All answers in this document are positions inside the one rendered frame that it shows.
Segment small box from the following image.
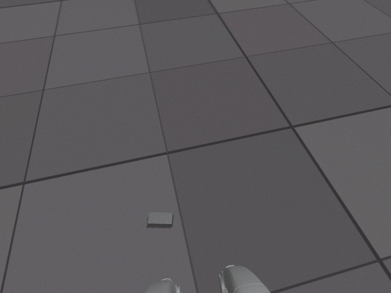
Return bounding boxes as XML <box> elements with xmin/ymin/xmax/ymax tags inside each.
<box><xmin>148</xmin><ymin>212</ymin><xmax>174</xmax><ymax>226</ymax></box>

